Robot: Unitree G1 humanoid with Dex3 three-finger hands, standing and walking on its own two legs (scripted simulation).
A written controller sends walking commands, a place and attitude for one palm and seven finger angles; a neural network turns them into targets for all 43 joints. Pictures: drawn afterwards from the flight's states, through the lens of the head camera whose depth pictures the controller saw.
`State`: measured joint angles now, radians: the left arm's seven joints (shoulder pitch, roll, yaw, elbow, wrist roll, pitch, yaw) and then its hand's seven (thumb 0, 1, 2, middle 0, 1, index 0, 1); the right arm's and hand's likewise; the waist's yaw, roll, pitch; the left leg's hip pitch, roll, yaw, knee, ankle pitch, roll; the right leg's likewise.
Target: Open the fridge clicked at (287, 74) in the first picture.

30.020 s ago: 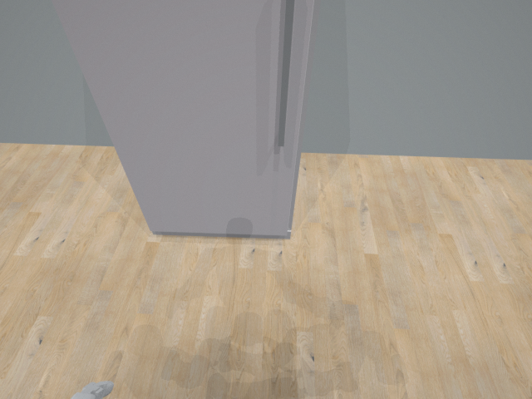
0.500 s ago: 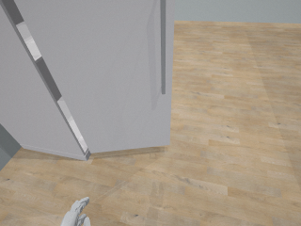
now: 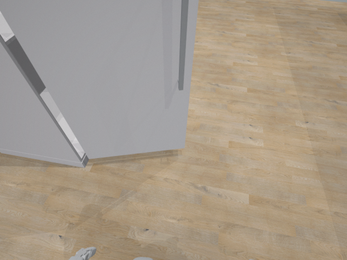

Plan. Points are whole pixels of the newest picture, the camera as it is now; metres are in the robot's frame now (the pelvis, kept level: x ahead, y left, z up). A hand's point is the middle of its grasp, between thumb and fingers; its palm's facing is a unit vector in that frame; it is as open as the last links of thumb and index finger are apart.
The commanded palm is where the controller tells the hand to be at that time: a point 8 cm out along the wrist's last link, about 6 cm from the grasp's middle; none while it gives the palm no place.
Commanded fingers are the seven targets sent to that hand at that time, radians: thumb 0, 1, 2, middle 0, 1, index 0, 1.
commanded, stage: let the arm hang, fingers relaxed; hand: right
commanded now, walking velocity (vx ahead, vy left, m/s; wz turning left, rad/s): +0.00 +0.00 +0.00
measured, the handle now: (182, 28) +0.78 +0.06 +0.13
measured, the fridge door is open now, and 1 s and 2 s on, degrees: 71 71 71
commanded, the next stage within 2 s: look to check the result in 0.82 s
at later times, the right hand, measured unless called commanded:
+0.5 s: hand out of the picture +0.03 -0.19 -0.14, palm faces +0.01 +0.98 -0.21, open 7.3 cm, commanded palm none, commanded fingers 0.00 -0.90 -0.90 0.20 0.30 0.20 0.30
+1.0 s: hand out of the picture +0.00 -0.19 -0.15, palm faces +0.01 +0.98 -0.19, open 7.3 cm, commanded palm none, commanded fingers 0.00 -0.90 -0.90 0.20 0.30 0.20 0.30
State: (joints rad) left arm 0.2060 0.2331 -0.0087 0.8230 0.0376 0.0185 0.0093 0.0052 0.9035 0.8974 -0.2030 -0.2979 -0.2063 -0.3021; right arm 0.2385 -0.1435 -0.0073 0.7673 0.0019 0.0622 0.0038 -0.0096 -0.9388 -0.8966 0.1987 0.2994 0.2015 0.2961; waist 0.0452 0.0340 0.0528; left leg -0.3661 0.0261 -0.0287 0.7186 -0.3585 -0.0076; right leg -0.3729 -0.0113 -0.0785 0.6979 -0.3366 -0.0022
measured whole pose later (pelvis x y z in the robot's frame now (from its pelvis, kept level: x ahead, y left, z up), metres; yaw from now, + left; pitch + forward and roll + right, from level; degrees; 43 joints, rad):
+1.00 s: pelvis +0.00 -0.01 +0.03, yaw +0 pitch -2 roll +0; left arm 0.25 0.17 0.00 1.14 0.02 0.00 0.03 0.00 0.91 0.90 -0.20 -0.30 -0.20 -0.30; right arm 0.24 -0.18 0.00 1.15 -0.01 0.00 -0.02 0.00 -0.91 -0.90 0.20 0.30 0.20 0.30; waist 0.00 0.00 0.05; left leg -0.16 0.01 -0.01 0.38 -0.19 -0.02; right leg -0.14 0.02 -0.06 0.38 -0.22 -0.04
